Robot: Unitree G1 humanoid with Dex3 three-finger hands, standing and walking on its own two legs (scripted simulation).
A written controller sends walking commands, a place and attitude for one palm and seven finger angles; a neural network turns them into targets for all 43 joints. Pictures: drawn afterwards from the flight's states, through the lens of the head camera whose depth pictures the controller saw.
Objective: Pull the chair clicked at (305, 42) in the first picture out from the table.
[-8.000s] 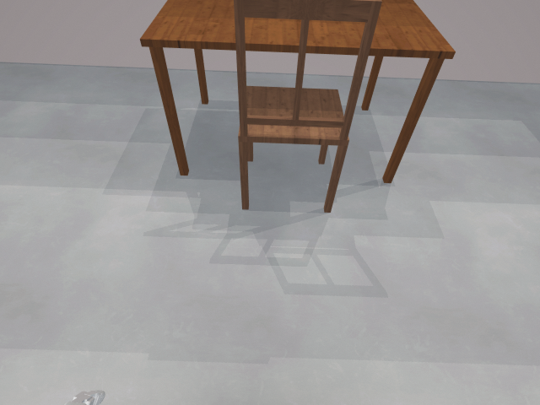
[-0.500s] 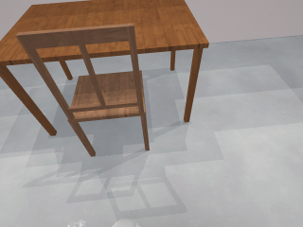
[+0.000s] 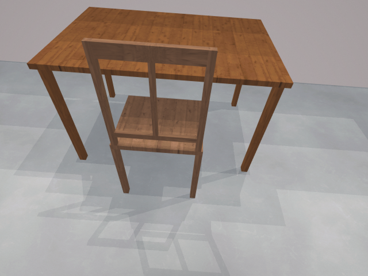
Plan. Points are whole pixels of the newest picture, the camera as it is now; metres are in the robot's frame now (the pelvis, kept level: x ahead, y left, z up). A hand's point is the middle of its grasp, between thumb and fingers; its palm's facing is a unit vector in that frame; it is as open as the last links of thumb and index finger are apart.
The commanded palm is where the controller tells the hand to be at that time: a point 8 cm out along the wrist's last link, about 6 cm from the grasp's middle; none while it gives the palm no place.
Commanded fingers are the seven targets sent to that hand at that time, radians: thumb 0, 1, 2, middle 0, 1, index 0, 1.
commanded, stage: take the last steps up to it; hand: left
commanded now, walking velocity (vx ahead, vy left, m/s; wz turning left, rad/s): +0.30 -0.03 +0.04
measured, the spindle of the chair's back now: (153, 103) +0.73 +0.17 -0.07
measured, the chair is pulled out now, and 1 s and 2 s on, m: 0.00 0.00 0.00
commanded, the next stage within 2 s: come to a stop and stand still in 0.60 s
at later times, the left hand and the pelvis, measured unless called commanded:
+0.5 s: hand out of the picture +0.08 +0.14 -0.18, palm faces +0.14 -0.98 -0.14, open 7.4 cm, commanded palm none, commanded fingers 0.00 0.90 0.90 -0.20 -0.30 -0.20 -0.30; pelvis +0.14 -0.01 +0.00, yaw +3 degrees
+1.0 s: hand (130, 214) +0.32 +0.18 -0.18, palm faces +0.06 -0.97 -0.24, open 7.4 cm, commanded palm none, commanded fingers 0.00 0.90 0.90 -0.20 -0.30 -0.20 -0.30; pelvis +0.26 -0.01 -0.02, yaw +2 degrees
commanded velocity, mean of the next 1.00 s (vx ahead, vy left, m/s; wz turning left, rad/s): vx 0.08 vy -0.01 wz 0.01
